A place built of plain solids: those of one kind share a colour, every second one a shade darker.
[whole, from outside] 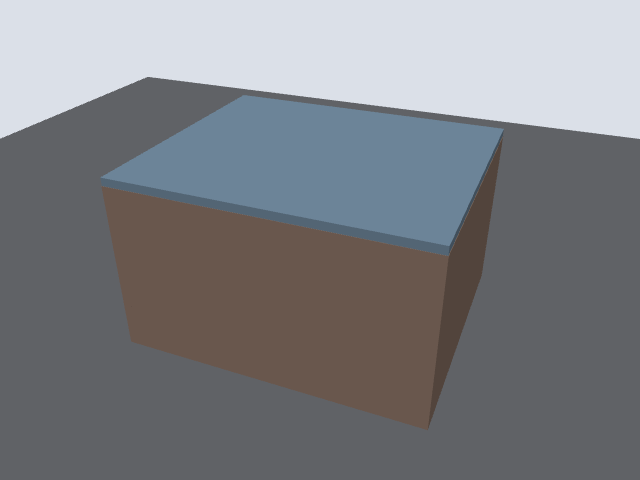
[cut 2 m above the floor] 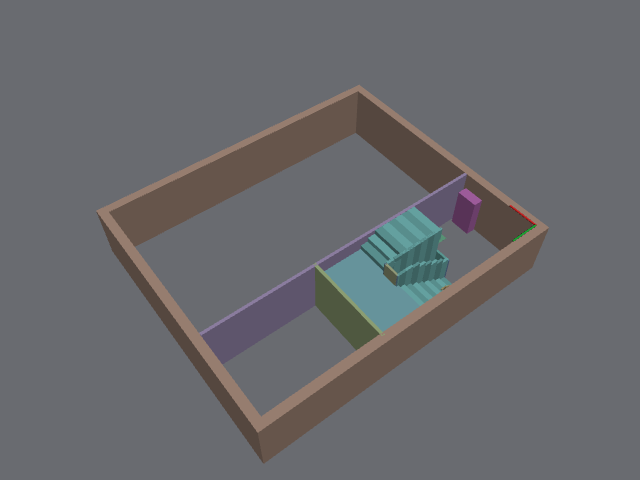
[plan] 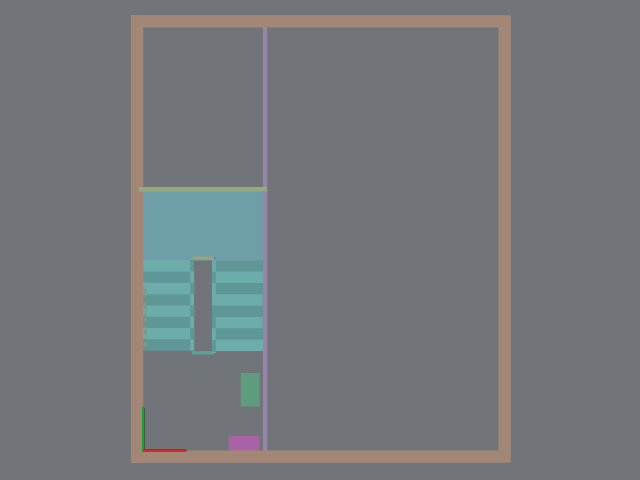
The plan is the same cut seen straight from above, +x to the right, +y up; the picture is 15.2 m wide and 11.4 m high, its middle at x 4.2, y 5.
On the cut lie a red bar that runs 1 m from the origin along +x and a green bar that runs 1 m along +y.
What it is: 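A small block of dwellings, 8.4 m wide and 10.0 m deep inside, its common dog-leg stair of 18 risers of 167 mm a storey on goings of 269 mm, 1.21 m wide flights and a well of 0.42 m; the dwelling on the first floor; a hall, a living room, a bedroom, a kitchen, the bathroom shut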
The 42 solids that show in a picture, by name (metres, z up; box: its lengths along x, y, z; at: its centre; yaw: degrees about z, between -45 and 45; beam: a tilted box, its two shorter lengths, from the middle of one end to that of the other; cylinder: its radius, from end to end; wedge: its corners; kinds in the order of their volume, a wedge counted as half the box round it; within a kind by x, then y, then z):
{
 "wall_1": {"box": [0.3, 10.64, 6.07], "at": [-0.15, 5.02, 2.99]},
 "wall_2": {"box": [9.03, 0.3, 6.07], "at": [4.22, -0.15, 2.99]},
 "wall_3": {"box": [9.03, 0.3, 6.07], "at": [4.22, 10.19, 2.99]},
 "wall_4": {"box": [0.3, 10.64, 6.07], "at": [8.58, 5.02, 2.99]},
 "roof_slab_1": {"box": [9.01, 10.62, 0.44], "at": [4.22, 5.02, 6.08]},
 "piece_1": {"box": [1.21, 0.28, 0.22], "at": [0.61, 2.51, 0.06]},
 "piece_2": {"box": [1.21, 0.28, 0.38], "at": [0.61, 2.78, 0.14]},
 "piece_3": {"box": [1.21, 0.28, 0.55], "at": [0.61, 3.05, 0.23]},
 "piece_4": {"box": [1.21, 0.28, 0.72], "at": [0.61, 3.31, 0.31]},
 "piece_5": {"box": [1.21, 0.28, 0.89], "at": [0.61, 3.58, 0.39]},
 "piece_6": {"box": [1.21, 0.28, 1.05], "at": [0.61, 3.85, 0.48]},
 "piece_7": {"box": [1.21, 0.28, 1.22], "at": [0.61, 4.12, 0.56]},
 "piece_8": {"box": [1.21, 0.28, 1.39], "at": [0.61, 4.39, 0.64]},
 "piece_9": {"box": [0.09, 0.27, 1.14], "at": [1.16, 2.5, 0.52]},
 "piece_10": {"box": [0.09, 0.27, 1.3], "at": [1.16, 2.77, 0.6]},
 "piece_11": {"box": [0.09, 0.27, 1.47], "at": [1.16, 3.04, 0.69]},
 "piece_12": {"box": [0.09, 0.27, 1.64], "at": [1.16, 3.31, 0.77]},
 "piece_13": {"box": [0.09, 0.27, 1.81], "at": [1.16, 3.58, 0.85]},
 "piece_14": {"box": [0.09, 0.27, 1.97], "at": [1.16, 3.85, 0.94]},
 "piece_15": {"box": [0.09, 0.27, 2.14], "at": [1.16, 4.12, 1.02]},
 "piece_16": {"box": [0.09, 0.27, 2.31], "at": [1.16, 4.39, 1.1]},
 "piece_17": {"box": [0.09, 0.27, 2.26], "at": [1.68, 2.49, 2.63]},
 "piece_18": {"box": [0.09, 0.27, 2.09], "at": [1.68, 2.76, 2.55]},
 "piece_19": {"box": [0.09, 0.27, 1.92], "at": [1.68, 3.03, 2.47]},
 "piece_20": {"box": [0.09, 0.27, 1.42], "at": [1.68, 3.84, 2.22]},
 "piece_21": {"box": [0.09, 0.27, 1.25], "at": [1.68, 4.11, 2.13]},
 "piece_22": {"box": [0.09, 0.27, 1.09], "at": [1.68, 4.38, 2.05]},
 "piece_23": {"box": [1.21, 0.28, 2.89], "at": [2.24, 2.5, 1.4]},
 "piece_24": {"box": [1.21, 0.28, 2.73], "at": [2.24, 2.77, 1.31]},
 "piece_25": {"box": [1.21, 0.28, 2.56], "at": [2.24, 3.04, 1.23]},
 "piece_26": {"box": [1.21, 0.28, 2.39], "at": [2.24, 3.31, 1.15]},
 "piece_27": {"box": [1.21, 0.28, 2.22], "at": [2.24, 3.57, 1.06]},
 "piece_28": {"box": [1.21, 0.28, 2.06], "at": [2.24, 3.84, 0.98]},
 "piece_29": {"box": [1.21, 0.28, 1.89], "at": [2.24, 4.11, 0.89]},
 "piece_30": {"box": [1.21, 0.28, 1.72], "at": [2.24, 4.38, 0.81]},
 "half_1": {"box": [2.84, 1.64, 1.56], "at": [1.42, 5.33, 0.73]},
 "core_wall_low_1": {"box": [0.1, 10.05, 2.9], "at": [2.9, 5.02, 1.4]},
 "core_wall_back_1": {"box": [3.05, 0.1, 5.91], "at": [1.42, 6.21, 2.91]},
 "hung_more_letter_boxes_1": {"box": [0.73, 0.34, 1.49], "at": [2.4, 0.17, 0.69]},
 "ground_whole_1": {"box": [0.52, 0.08, 1.0], "at": [1.42, 2.32, 0.45]},
 "whole_1": {"box": [0.52, 0.08, 0.95], "at": [1.42, 4.57, 1.98]},
 "laid_doormat_1": {"box": [0.45, 0.8, 0.05], "at": [2.54, 1.44, -0.02]}
}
